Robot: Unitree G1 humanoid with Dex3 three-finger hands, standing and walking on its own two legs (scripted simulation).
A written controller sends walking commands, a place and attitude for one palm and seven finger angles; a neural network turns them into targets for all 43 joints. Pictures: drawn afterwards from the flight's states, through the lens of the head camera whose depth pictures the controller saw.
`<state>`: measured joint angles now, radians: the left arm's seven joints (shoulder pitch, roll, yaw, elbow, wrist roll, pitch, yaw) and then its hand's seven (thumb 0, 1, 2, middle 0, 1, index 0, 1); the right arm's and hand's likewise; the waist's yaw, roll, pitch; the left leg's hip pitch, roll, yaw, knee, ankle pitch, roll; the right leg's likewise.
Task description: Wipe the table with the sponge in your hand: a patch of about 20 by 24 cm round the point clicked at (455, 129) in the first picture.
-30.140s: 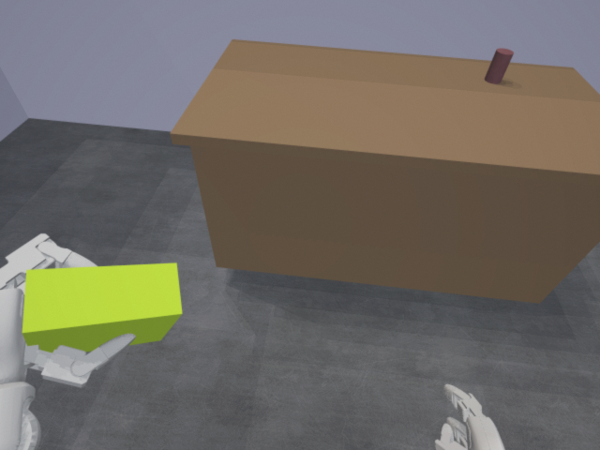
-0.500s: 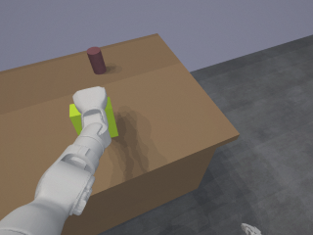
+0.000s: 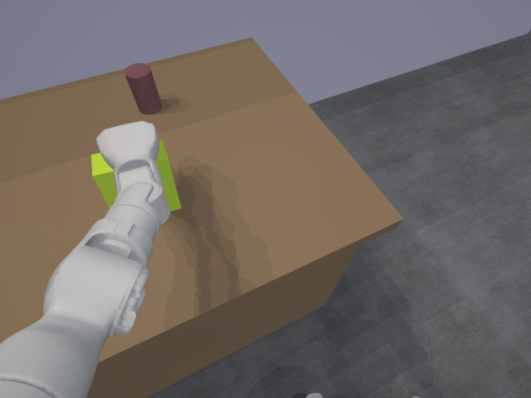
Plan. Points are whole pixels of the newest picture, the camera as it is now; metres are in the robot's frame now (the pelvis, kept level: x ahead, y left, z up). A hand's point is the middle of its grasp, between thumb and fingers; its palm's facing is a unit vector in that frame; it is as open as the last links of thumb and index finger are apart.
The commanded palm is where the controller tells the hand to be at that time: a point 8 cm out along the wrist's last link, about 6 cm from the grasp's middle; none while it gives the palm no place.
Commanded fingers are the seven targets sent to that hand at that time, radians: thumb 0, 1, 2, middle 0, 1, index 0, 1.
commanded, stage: wipe back along the third lane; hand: left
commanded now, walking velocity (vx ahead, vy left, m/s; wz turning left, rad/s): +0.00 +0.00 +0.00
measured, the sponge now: (143, 191) +0.46 +0.20 +0.00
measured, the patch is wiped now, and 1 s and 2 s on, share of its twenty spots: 0.95 0.95 0.95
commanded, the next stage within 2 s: none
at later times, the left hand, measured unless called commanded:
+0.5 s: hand (137, 176) +0.46 +0.20 +0.04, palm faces -0.04 -0.01 -1.00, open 9.6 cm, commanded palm +0.42 +0.18 +0.07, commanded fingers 0.00 0.10 1.30 -1.20 -1.60 -1.20 -1.60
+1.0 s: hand (143, 197) +0.42 +0.18 +0.05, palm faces -0.02 -0.03 -1.00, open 9.6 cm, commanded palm +0.37 +0.16 +0.07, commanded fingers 0.00 0.10 1.30 -1.20 -1.60 -1.20 -1.60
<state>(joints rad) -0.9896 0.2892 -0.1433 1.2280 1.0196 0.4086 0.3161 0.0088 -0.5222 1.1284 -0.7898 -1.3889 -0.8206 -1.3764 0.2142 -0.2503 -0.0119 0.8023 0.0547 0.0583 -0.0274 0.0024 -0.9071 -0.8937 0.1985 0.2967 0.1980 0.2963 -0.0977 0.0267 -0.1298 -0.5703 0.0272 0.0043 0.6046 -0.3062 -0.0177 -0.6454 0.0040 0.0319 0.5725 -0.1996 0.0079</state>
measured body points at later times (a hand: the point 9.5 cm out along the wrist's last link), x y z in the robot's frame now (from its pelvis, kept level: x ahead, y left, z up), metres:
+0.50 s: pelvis +0.02 +0.01 +0.01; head +0.07 +0.00 +0.45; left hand +0.46 +0.19 +0.10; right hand +0.13 -0.24 -0.13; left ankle -0.02 +0.13 -0.72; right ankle +0.04 -0.12 -0.72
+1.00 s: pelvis +0.04 +0.01 +0.01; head +0.05 +0.00 +0.46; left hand +0.41 +0.18 +0.10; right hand +0.25 -0.21 -0.10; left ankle -0.02 +0.13 -0.72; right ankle +0.04 -0.12 -0.72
